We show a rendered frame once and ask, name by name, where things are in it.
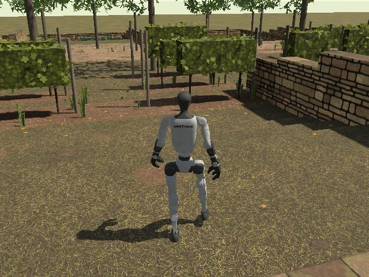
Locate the right robot upper arm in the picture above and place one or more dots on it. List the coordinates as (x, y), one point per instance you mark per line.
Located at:
(201, 121)

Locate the robot right hand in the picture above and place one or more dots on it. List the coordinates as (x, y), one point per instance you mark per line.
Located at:
(217, 171)

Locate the robot right forearm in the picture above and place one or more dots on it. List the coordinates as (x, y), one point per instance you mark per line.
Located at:
(212, 155)

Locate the right robot foot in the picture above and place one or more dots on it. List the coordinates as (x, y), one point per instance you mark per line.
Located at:
(205, 215)

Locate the robot left forearm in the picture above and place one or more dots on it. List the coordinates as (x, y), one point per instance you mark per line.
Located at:
(156, 151)

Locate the left robot upper arm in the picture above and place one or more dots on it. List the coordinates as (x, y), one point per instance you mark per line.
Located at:
(163, 131)

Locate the robot left hand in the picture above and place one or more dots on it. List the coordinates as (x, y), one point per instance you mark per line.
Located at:
(153, 161)

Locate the left robot shin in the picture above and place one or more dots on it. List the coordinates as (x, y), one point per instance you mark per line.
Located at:
(173, 215)

